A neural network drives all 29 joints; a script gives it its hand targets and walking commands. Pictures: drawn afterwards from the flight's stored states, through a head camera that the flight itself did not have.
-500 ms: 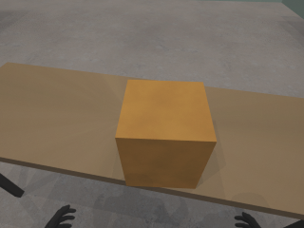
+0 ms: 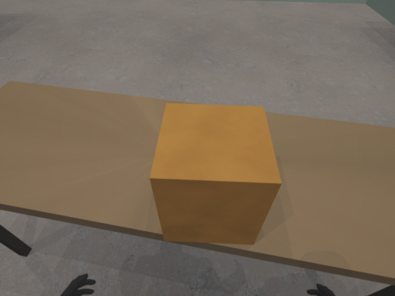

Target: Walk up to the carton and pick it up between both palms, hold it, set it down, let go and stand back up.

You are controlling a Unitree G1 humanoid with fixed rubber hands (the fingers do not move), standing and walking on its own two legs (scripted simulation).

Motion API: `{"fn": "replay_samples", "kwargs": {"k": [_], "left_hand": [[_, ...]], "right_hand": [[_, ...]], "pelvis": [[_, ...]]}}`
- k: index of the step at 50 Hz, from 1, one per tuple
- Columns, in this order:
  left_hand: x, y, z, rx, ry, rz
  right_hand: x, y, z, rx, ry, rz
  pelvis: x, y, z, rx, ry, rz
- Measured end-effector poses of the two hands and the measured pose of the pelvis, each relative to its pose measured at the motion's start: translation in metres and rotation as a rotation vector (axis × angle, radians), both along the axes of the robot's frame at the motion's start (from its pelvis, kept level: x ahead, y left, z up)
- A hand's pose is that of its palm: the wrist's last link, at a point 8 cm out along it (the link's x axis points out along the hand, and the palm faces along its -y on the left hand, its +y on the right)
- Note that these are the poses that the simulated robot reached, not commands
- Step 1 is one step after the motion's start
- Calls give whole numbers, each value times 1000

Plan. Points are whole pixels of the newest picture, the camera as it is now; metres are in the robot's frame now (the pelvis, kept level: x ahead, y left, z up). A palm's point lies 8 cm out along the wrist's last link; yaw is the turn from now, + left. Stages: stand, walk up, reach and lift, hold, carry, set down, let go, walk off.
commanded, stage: stand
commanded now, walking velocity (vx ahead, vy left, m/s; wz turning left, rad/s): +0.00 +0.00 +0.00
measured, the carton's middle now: (211, 176) +0.38 -0.01 +0.03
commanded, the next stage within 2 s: walk up in 1.10 s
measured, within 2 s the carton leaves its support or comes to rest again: neither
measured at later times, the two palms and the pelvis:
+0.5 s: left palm out of the picture +0.10 +0.28 -0.09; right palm out of the picture +0.10 -0.27 -0.10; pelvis -0.01 +0.00 +0.00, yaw +0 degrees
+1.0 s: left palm out of the picture +0.07 +0.29 -0.10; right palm out of the picture +0.07 -0.27 -0.11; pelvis -0.03 +0.00 +0.00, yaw +0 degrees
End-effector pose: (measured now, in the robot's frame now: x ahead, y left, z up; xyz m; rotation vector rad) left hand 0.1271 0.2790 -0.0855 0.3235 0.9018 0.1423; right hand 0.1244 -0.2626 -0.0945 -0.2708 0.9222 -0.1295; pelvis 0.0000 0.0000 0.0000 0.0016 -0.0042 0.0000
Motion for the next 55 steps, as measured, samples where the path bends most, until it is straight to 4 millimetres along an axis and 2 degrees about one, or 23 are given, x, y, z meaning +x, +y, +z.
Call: {"fn": "replay_samples", "kwargs": {"k": [55], "left_hand": [[-56,8,-15,2,102,48]], "right_hand": [[-56,-6,-15,-1,106,-42]], "pelvis": [[-26,0,0,0,-38,0]]}}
